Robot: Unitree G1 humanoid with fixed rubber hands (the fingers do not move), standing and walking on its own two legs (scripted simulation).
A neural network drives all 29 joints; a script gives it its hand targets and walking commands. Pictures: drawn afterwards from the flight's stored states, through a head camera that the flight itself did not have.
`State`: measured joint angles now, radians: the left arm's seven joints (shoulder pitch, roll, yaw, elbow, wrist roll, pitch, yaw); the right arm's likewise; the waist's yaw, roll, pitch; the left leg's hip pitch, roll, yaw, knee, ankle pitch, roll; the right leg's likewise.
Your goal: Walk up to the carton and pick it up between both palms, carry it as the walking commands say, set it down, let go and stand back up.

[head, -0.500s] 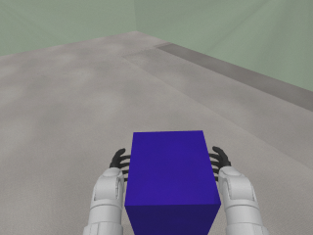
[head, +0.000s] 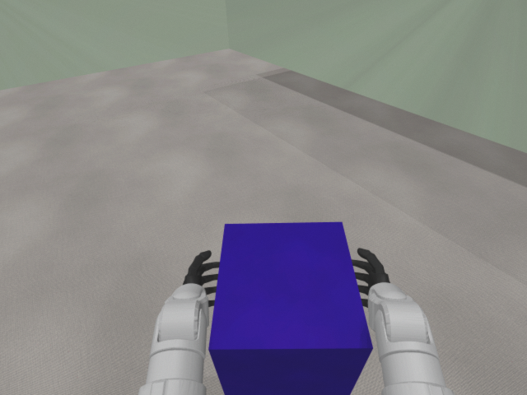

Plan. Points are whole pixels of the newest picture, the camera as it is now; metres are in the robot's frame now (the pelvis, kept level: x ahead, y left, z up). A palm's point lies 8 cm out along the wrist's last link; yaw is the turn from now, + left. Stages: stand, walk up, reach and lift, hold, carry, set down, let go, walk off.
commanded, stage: hold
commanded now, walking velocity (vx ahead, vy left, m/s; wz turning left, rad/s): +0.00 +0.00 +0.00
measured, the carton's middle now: (284, 316) +0.29 +0.00 -0.02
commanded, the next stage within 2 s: carry in 0.78 s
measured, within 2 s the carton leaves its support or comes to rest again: neither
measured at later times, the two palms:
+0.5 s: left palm (195, 292) +0.29 +0.14 +0.06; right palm (379, 292) +0.29 -0.15 +0.06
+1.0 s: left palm (189, 277) +0.31 +0.15 +0.07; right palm (370, 268) +0.32 -0.14 +0.08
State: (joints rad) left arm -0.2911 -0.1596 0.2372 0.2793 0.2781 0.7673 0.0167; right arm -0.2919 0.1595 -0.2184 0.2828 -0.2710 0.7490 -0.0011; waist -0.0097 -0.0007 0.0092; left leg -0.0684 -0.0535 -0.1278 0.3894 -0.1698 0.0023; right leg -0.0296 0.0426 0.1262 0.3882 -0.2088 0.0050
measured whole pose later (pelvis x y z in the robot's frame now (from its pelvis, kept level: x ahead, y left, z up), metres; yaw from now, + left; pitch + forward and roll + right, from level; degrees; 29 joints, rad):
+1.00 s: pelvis +0.03 +0.00 -0.01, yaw +3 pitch +1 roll +1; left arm -0.21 -0.14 0.12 0.06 0.20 0.88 0.06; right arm -0.20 0.14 -0.15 0.04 -0.17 0.86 -0.04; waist -0.01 -0.02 -0.18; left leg -0.28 -0.01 0.01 0.51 -0.31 0.01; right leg -0.22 -0.02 0.01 0.50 -0.30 0.00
